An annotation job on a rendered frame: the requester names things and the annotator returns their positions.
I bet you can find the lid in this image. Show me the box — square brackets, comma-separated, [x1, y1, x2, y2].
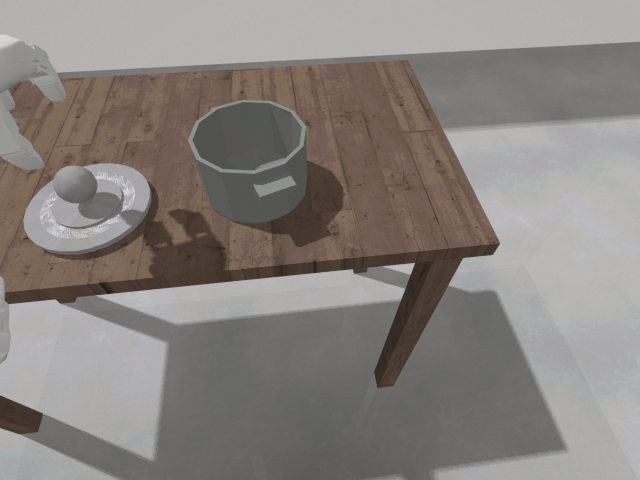
[23, 163, 151, 255]

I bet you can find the table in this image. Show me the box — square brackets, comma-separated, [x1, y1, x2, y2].
[0, 60, 500, 434]

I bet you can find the robot left hand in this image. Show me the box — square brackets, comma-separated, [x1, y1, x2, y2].
[0, 35, 66, 170]

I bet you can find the pot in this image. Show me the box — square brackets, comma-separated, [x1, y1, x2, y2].
[188, 100, 307, 223]

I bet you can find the knob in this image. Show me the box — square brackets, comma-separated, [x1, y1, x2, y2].
[53, 166, 97, 203]

